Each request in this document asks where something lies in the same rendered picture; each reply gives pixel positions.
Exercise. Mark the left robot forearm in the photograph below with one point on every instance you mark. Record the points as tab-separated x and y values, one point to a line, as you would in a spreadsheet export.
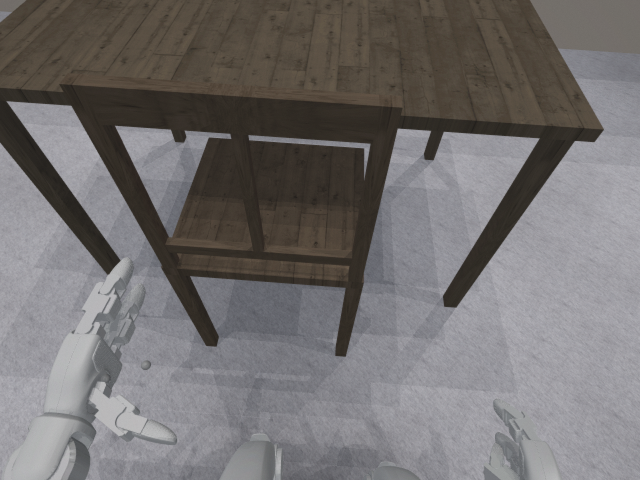
56	448

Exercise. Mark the robot left hand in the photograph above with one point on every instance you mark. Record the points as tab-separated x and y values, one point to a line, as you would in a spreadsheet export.
92	350

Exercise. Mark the robot right hand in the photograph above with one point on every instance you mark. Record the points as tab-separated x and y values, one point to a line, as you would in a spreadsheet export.
532	459

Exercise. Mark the left robot thigh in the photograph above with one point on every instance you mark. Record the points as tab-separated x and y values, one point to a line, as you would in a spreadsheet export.
255	460

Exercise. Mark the table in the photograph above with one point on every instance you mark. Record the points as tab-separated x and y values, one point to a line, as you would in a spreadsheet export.
466	66

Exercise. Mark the robot left shin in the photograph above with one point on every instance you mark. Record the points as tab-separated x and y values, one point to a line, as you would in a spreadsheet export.
259	437

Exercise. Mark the chair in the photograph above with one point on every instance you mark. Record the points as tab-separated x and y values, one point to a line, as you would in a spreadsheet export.
256	210

